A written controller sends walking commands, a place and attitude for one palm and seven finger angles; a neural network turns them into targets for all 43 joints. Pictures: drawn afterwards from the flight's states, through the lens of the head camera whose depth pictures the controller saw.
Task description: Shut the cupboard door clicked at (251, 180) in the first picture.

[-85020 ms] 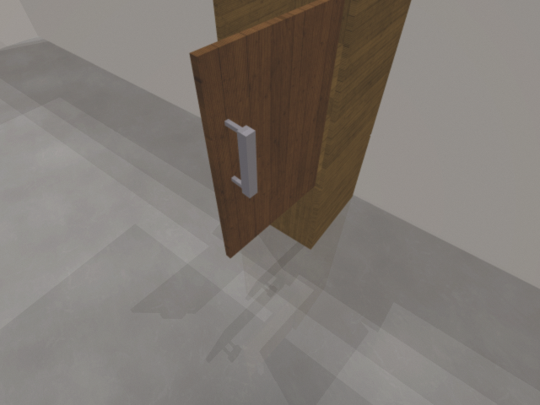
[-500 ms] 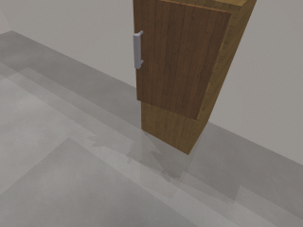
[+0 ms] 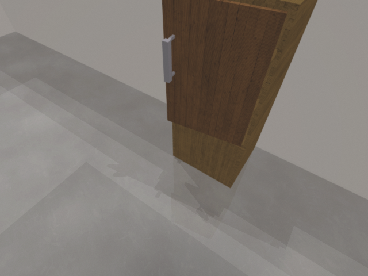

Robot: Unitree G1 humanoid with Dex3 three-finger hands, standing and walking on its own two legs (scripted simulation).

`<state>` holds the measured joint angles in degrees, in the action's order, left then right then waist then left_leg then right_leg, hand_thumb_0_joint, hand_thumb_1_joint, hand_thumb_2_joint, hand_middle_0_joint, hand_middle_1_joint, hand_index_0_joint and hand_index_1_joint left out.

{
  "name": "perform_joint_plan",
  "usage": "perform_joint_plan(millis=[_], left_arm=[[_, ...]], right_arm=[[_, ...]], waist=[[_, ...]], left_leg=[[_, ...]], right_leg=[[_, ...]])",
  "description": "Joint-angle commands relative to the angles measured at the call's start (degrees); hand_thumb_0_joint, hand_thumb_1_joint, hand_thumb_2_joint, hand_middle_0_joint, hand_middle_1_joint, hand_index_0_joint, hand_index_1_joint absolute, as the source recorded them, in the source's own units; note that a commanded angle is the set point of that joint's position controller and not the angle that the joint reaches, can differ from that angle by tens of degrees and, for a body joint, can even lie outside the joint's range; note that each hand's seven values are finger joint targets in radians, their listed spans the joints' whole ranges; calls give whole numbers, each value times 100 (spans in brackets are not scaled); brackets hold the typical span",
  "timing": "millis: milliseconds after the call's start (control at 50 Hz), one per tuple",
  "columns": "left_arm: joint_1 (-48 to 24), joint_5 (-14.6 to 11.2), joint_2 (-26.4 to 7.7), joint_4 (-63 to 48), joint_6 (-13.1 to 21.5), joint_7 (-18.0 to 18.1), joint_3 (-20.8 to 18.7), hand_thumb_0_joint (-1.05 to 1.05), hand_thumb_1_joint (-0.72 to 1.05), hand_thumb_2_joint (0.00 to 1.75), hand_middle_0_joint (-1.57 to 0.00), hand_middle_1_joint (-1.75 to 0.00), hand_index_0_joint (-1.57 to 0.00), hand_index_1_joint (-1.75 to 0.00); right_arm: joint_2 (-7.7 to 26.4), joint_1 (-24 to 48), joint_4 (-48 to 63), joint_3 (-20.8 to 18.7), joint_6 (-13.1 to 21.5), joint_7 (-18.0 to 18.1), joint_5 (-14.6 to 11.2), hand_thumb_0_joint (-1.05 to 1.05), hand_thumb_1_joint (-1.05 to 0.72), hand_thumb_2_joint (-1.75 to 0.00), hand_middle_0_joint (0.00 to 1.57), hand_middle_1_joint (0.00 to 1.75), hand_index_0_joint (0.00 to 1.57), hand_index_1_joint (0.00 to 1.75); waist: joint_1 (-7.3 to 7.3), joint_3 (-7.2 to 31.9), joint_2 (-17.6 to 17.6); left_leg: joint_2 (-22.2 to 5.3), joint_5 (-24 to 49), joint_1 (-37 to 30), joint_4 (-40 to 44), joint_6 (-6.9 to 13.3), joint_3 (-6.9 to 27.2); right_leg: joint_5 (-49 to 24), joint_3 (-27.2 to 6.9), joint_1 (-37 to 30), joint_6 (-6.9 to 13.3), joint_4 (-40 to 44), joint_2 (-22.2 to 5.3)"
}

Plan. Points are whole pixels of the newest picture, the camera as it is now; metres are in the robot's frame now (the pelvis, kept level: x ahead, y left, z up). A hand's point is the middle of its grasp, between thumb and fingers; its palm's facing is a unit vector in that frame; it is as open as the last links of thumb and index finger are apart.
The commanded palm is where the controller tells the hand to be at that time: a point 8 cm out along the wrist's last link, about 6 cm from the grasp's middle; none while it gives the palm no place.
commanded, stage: walk to a spot facing it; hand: left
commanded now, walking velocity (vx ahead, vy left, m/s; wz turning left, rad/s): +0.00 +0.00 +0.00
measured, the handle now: (170, 59) +0.84 +0.10 +0.02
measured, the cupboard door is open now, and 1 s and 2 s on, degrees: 8 8 8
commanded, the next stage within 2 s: none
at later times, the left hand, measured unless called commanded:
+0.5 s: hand out of the picture +0.01 +0.21 -0.20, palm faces +0.18 -0.96 -0.22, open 7.4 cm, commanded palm none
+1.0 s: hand out of the picture -0.03 +0.17 -0.15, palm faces +0.42 -0.85 -0.32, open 7.4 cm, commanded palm none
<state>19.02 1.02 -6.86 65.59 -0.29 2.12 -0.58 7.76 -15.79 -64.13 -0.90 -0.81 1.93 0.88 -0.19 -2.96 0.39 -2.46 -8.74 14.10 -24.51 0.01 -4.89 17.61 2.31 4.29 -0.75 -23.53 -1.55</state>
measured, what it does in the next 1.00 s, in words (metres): steps on the spot, turning left: right foot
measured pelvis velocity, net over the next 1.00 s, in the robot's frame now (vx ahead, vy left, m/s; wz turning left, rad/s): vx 0.00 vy -0.05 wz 0.48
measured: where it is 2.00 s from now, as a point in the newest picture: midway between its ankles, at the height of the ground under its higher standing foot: outside the picture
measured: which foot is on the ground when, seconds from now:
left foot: down 0.00-0.82, up 0.84-1.00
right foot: down 0.00-0.46, up 0.48-0.80, down 0.82-1.00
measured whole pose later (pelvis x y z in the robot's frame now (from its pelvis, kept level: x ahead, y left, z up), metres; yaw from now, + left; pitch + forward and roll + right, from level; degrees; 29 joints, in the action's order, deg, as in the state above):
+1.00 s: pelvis +0.00 -0.05 +0.00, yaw +28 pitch +1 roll +2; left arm 12.2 1.8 -11.8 50.6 -1.8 1.9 -2.7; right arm 15.3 -9.9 -50.8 -5.7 -4.5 -1.5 1.5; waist -2.0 -6.6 -0.8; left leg 1.7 -22.9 32.3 -64.2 -3.6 0.6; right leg 18.3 5.5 11.8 0.3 -29.0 -4.8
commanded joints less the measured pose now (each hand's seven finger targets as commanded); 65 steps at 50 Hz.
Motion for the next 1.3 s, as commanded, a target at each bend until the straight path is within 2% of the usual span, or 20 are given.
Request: perform_joint_plan(millis=[0,220,380,400,420,440,460,520,740,760,800,840,880,960,1060,1140,1160,1180,1220,1280], left_arm=[[559,-24,-549,-47,72,23,-114,0,90,90,-20,-30,-20,-30],[425,-24,-837,-330,-17,41,-336,0,90,90,-20,-30,-20,-30],[-268,79,-1267,-983,-62,47,-575,0,90,90,-20,-30,-20,-30],[-310,63,-1271,-1067,-78,39,-585,0,90,90,-20,-30,-20,-30],[-172,5,-1081,-1161,-94,26,-576,0,90,90,-20,-30,-20,-30],[-308,-48,-947,-1322,-110,20,-518,0,90,90,-20,-30,-20,-30],[-634,5,-1058,-1408,-175,44,-488,0,90,90,-20,-30,-20,-30],[-805,37,-1067,-1493,-147,-49,-538,0,90,90,-20,-30,-20,-30],[-114,1,-1165,-1683,-171,-69,-532,0,90,90,-20,-30,-20,-30],[225,15,-1375,-1623,-144,-51,-579,0,90,90,-20,-30,-20,-30],[-227,171,-2118,-1906,-102,16,-692,0,90,90,-20,-30,-20,-30],[-1500,88,-1701,-2211,-49,44,-529,0,90,90,-20,-30,-20,-30],[-1475,64,-1426,-2203,27,35,-454,0,90,90,-20,-30,-20,-30],[-333,52,-1576,-1887,83,51,-522,0,90,90,-20,-30,-20,-30],[160,89,-1770,-1739,47,21,-616,0,90,90,-20,-30,-20,-30],[-101,17,-1779,-1791,31,-15,-653,0,90,90,-20,-30,-20,-30],[-93,-14,-1523,-1925,12,-46,-602,0,90,90,-20,-30,-20,-30],[-467,-36,-1112,-2213,-8,-65,-431,0,90,90,-20,-30,-20,-30],[-858,21,-1265,-2322,-118,-29,-468,0,90,90,-20,-30,-20,-30],[-839,18,-1298,-2081,-158,-97,-504,0,90,90,-20,-30,-20,-30]], right_arm=[[503,-431,113,-52,70,31,-15,0,-90,-90,20,30,20,30],[673,-199,345,-151,-32,0,-5,0,-90,-90,20,30,20,30],[727,33,888,-309,-132,-156,23,0,-90,-90,20,30,20,30],[871,-197,892,-334,-103,-168,38,0,-90,-90,20,30,20,30],[1195,-474,886,-379,-54,-148,91,0,-90,-90,20,30,20,30],[1535,-749,822,-457,-48,-86,118,0,-90,-90,20,30,20,30],[1628,-811,741,-453,-58,-47,77,0,-90,-90,20,30,20,30],[1485,-86,1104,-435,-46,-35,101,0,-90,-90,20,30,20,30],[1658,570,1584,-611,-203,-135,115,0,-90,-90,20,30,20,30],[1582,698,1657,-611,-227,-147,69,0,-90,-90,20,30,20,30],[965,663,1786,-613,-224,-184,15,0,-90,-90,20,30,20,30],[1199,342,1688,-638,-301,-287,114,0,-90,-90,20,30,20,30],[1120,318,1621,-580,-288,-339,87,0,-90,-90,20,30,20,30],[977,894,1858,-432,-232,-362,7,0,-90,-90,20,30,20,30],[900,1266,1964,-326,-187,-370,-13,0,-90,-90,20,30,20,30],[1181,422,1732,-388,-101,-333,13,0,-90,-90,20,30,20,30],[1746,71,1649,-523,-49,-322,51,0,-90,-90,20,30,20,30],[2256,-398,1538,-666,-54,-250,21,0,-90,-90,20,30,20,30],[2016,-258,1504,-568,-100,-154,36,0,-90,-90,20,30,20,30],[1688,482,1711,-460,-66,-69,62,0,-90,-90,20,30,20,30]], waist=[[-35,-169,-35],[17,-210,-4],[-117,-179,664],[-214,-35,171],[-278,130,-917],[-406,323,-1896],[-420,341,-1636],[-169,226,-772],[142,679,-1064],[326,663,-831],[310,121,1697],[-355,-241,712],[-415,-210,813],[114,426,983],[357,556,1365],[-167,816,966],[-353,1172,-492],[-631,1272,-1938],[-531,879,-1071],[-252,509,-1184]], left_leg=[[-400,510,-599,358,130,478],[-278,838,0,-291,141,531],[-123,-632,663,-1611,-12,255],[-263,468,255,-1008,104,561],[-832,2075,-83,-276,509,1784],[-1588,2661,-579,473,1124,3302],[-1667,1608,-429,763,1170,3516],[-1227,-801,255,994,985,3011],[-390,-1013,798,811,598,2734],[-97,-1287,1426,453,369,2566],[1053,-2220,2795,-3219,-343,893],[476,-1703,2108,-4733,-190,1116],[261,-1343,2187,-4840,-308,812],[267,-1555,2210,-3533,-385,295],[257,-1737,1533,-2053,-260,-52],[291,-193,-419,-161,-44,-54],[-792,1530,-1692,99,352,1274],[-2106,4569,-2253,55,1214,2911],[-1888,3343,-1455,94,1347,2166],[-1206,2657,-834,132,999,1784]], right_leg=[[-741,-353,816,228,606,-378],[-970,-67,618,292,75,-625],[-2205,61,636,805,-514,-1673],[-1976,444,839,514,-1202,-1368],[-950,785,1262,94,-2279,-692],[1869,529,2080,-119,-3600,-12],[1968,-194,2229,-13,-4168,-142],[867,-420,2374,-65,-4291,-277],[517,-31,649,-69,-1044,360],[164,-146,-134,-4,-111,238],[1650,-3093,435,1008,1649,-2579],[1018,-1842,1918,967,1370,-2188],[-1103,-901,1225,859,648,-1596],[-4100,-191,-625,755,-204,-1569],[-4645,27,-898,708,-562,-1732],[-4048,511,174,259,-1734,-1631],[-1936,798,1554,-104,-2892,-1115],[2046,541,2943,-381,-4018,-463],[1672,-101,2973,-271,-4328,-611],[873,-225,2875,-353,-4245,-520]])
